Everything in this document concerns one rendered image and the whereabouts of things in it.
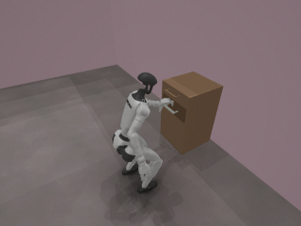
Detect right robot hand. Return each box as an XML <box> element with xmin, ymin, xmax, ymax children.
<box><xmin>138</xmin><ymin>163</ymin><xmax>151</xmax><ymax>182</ymax></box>

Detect left robot forearm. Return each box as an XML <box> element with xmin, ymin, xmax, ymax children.
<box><xmin>147</xmin><ymin>99</ymin><xmax>163</xmax><ymax>107</ymax></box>

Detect humanoid robot torso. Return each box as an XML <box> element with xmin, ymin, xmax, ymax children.
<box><xmin>112</xmin><ymin>94</ymin><xmax>148</xmax><ymax>154</ymax></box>

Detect right robot forearm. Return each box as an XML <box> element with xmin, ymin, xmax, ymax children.
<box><xmin>130</xmin><ymin>133</ymin><xmax>146</xmax><ymax>166</ymax></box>

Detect drawer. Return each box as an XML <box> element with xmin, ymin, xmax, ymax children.
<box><xmin>163</xmin><ymin>93</ymin><xmax>186</xmax><ymax>123</ymax></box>

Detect handle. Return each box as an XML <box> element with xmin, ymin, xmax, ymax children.
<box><xmin>164</xmin><ymin>105</ymin><xmax>179</xmax><ymax>114</ymax></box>
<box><xmin>164</xmin><ymin>89</ymin><xmax>177</xmax><ymax>99</ymax></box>

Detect robot right upper arm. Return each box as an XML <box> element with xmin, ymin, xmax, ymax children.
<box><xmin>127</xmin><ymin>103</ymin><xmax>151</xmax><ymax>139</ymax></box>

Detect robot right shin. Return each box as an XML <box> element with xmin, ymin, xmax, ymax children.
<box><xmin>142</xmin><ymin>159</ymin><xmax>163</xmax><ymax>188</ymax></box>

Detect left robot hand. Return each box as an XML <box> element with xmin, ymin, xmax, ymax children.
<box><xmin>159</xmin><ymin>98</ymin><xmax>174</xmax><ymax>112</ymax></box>

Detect cabinet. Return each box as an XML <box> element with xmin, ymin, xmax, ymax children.
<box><xmin>160</xmin><ymin>72</ymin><xmax>223</xmax><ymax>154</ymax></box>

